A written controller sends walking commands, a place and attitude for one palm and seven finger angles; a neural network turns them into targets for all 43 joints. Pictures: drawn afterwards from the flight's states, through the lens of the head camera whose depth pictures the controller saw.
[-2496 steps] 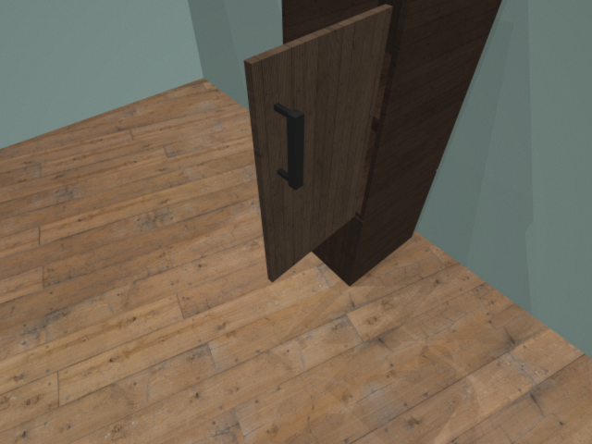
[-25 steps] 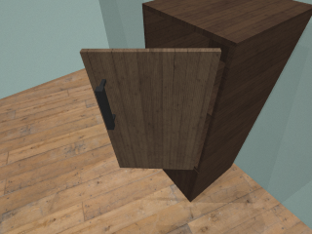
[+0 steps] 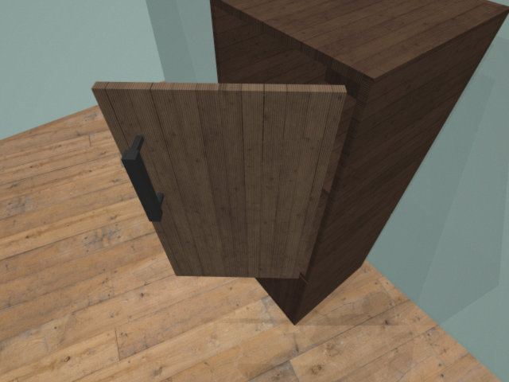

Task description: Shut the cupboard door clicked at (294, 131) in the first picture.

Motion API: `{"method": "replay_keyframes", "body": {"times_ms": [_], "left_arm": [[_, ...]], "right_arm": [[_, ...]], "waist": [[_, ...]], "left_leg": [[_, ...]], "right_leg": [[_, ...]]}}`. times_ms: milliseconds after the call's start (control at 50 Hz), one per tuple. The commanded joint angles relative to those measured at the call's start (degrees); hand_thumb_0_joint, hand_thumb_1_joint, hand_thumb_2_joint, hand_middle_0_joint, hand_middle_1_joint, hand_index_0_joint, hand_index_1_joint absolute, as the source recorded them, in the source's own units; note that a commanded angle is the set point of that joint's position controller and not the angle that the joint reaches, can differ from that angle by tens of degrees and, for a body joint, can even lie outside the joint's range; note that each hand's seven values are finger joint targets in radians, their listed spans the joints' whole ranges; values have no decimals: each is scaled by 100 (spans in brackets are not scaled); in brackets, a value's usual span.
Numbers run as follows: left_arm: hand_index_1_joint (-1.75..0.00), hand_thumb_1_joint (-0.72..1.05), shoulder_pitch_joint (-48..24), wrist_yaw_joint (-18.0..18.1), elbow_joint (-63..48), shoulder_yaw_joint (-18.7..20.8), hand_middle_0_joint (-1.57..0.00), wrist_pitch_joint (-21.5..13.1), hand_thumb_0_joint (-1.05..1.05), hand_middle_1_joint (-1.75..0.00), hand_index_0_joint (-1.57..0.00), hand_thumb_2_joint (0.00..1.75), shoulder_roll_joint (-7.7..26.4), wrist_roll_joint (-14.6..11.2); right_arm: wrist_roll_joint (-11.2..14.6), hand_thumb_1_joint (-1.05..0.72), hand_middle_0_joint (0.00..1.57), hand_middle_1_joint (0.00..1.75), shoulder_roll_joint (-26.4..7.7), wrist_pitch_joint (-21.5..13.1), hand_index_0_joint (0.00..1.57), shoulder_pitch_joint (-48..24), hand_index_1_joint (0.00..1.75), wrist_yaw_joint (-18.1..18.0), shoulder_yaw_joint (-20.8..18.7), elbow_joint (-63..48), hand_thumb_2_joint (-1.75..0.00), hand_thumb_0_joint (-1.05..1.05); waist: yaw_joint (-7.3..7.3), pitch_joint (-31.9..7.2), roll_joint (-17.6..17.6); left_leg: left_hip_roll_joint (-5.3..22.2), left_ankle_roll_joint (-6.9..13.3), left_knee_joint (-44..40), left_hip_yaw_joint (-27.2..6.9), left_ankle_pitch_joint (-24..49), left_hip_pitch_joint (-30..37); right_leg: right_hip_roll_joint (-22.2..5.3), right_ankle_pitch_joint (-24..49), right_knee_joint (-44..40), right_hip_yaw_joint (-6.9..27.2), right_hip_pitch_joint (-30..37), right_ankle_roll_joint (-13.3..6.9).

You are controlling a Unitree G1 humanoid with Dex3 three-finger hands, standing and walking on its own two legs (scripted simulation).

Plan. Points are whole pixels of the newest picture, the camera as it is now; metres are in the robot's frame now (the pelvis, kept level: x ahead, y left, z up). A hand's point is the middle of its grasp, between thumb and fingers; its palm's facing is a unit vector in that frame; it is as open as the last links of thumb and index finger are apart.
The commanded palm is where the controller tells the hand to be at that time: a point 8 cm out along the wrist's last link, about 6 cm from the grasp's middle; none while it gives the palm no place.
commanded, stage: come to a stop and stand still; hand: left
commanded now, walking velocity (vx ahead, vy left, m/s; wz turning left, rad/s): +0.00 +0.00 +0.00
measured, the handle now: (147, 180) +0.41 +0.21 +0.08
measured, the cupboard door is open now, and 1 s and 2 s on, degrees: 51 51 51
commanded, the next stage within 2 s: look again from close up in 0.72 s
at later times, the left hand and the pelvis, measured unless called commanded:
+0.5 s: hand out of the picture +0.04 +0.16 -0.17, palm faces +0.01 -0.98 -0.21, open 7.3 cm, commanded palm none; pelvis +0.04 -0.02 +0.00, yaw +0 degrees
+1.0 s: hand out of the picture +0.04 +0.15 -0.17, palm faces +0.03 -0.98 -0.21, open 7.3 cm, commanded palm none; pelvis +0.05 -0.02 +0.00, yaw +1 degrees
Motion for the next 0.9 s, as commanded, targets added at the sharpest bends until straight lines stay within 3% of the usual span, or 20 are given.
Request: {"method": "replay_keyframes", "body": {"times_ms": [0, 500, 720, 880], "left_arm": [[-30, 90, 358, 26, -113, 88, -20, -76, 0, -30, -20, 90, 574, -15], [-30, 90, 346, 61, -28, 132, -20, -92, 0, -30, -20, 90, 658, -17], [-30, 90, 363, 70, -17, 151, -20, -93, 0, -30, -20, 90, 649, -26], [-30, 90, 355, 65, -1, 167, -20, -77, 0, -30, -20, 90, 608, -22]], "right_arm": [[42, -90, 20, 30, -544, -125, 20, 251, 30, -54, -111, -108, -90, 0], [28, -90, 20, 30, -595, -103, 20, -20, 30, -126, -107, 65, -90, 0], [24, -90, 20, 30, -607, -91, 20, -21, 30, -145, -107, 84, -90, 0], [24, -90, 20, 30, -570, -89, 20, 3, 30, -152, -99, 119, -90, 0]], "waist": [[36, 31, -122], [55, -52, -54], [65, -90, -145], [74, 64, -106]], "left_leg": [[734, -21, -441, -768, 735, 233], [758, -91, -363, -680, 1645, 708], [780, -111, -368, -656, 1733, 803], [773, -108, -444, -670, 1598, 735]], "right_leg": [[-560, 873, -441, 577, -158, -185], [-621, 2128, -507, 539, 307, -181], [-646, 2404, -539, 504, 429, -183], [-626, 2135, -621, 496, 414, -187]]}}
